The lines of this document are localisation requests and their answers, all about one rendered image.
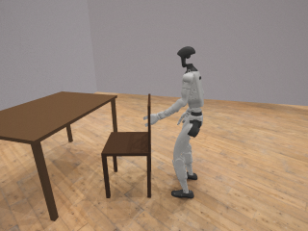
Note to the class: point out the robot right hand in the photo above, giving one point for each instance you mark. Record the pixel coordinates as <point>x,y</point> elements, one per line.
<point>185,116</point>

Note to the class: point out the robot right shin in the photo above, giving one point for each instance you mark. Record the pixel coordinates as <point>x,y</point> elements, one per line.
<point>188,161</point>

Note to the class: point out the chair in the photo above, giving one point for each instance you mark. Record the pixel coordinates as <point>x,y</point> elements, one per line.
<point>128,144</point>

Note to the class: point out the robot left hand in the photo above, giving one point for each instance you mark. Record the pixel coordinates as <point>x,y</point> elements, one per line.
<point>153,119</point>

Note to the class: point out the robot left forearm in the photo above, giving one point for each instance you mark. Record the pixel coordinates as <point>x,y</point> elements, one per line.
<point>174,108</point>

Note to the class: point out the left robot foot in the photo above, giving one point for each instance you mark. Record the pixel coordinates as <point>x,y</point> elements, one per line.
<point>181,194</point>

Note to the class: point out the robot right forearm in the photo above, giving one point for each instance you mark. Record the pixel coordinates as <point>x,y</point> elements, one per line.
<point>188,111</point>

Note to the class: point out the left robot upper arm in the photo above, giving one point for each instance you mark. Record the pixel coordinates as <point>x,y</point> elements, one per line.
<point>187,81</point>

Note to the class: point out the table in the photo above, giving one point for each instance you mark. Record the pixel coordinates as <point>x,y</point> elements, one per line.
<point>37,120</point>

